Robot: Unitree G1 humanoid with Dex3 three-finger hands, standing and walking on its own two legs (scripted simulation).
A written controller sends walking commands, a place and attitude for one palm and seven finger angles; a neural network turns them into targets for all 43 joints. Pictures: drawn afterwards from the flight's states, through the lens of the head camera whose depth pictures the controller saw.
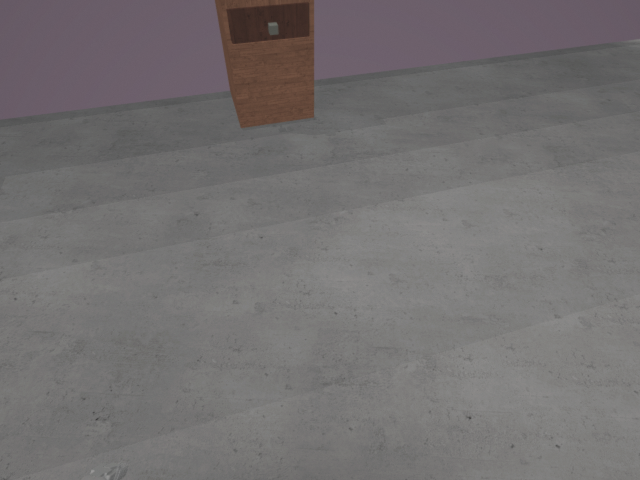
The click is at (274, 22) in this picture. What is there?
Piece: drawer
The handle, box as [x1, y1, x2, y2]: [268, 22, 278, 34]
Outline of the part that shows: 268,23 269,33 277,34 278,31 276,22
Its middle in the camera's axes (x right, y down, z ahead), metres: -0.24 -1.01 +1.84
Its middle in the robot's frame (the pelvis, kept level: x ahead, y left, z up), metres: +2.03 +0.33 -0.23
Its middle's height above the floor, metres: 0.54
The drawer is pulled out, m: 0.00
